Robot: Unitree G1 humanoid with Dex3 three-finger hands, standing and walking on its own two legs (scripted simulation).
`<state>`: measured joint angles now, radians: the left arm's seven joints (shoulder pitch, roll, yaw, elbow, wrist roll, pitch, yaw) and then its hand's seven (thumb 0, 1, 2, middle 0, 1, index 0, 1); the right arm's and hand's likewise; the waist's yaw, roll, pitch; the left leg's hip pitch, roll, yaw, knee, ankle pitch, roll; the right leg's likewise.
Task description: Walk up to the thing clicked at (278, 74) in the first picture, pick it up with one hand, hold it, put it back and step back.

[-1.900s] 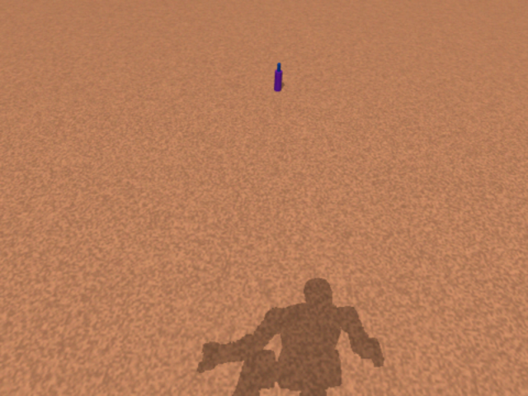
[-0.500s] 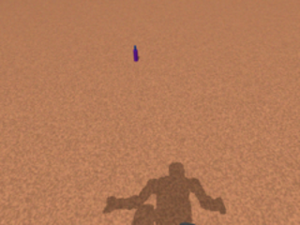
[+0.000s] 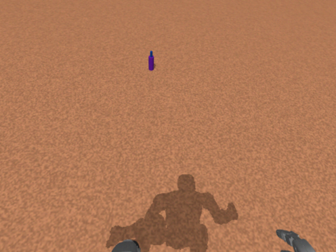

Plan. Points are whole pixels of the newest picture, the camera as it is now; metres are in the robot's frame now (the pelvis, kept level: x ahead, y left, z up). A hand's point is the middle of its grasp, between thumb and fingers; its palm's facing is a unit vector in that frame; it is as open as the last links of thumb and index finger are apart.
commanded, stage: walk up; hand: left
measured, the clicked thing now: (151, 60) +1.86 +0.20 -0.65
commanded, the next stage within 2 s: none
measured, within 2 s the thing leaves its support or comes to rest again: neither
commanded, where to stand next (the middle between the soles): +1.52 -0.04 m, yaw -3 degrees
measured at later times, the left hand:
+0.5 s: hand (103, 144) +0.45 +0.24 -0.10, palm faces -0.09 -0.90 -0.44, open 7.3 cm
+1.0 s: hand (106, 113) +0.63 +0.28 -0.15, palm faces -0.10 -0.94 -0.34, open 7.4 cm
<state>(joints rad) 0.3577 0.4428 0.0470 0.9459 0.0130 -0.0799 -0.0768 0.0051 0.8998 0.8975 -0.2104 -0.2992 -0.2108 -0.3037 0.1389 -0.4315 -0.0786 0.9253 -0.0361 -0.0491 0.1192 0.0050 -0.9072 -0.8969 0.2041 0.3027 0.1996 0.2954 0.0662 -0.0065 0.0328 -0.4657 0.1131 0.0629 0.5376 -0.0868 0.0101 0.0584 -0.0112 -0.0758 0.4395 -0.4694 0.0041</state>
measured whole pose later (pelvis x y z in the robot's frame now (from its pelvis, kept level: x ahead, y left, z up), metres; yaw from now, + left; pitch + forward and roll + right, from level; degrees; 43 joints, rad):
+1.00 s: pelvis +0.57 +0.00 +0.01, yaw -3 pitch -2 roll +0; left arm 0.29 0.46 0.03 0.96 -0.01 -0.07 -0.05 0.01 0.91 0.90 -0.20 -0.30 -0.20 -0.30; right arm 0.20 -0.40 -0.06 0.87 0.00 -0.09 0.07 0.00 -0.91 -0.90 0.20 0.30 0.20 0.30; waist 0.01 -0.07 0.07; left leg -0.31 0.03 0.14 0.56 -0.21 0.05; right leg -0.40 -0.05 0.03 1.12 -0.33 -0.04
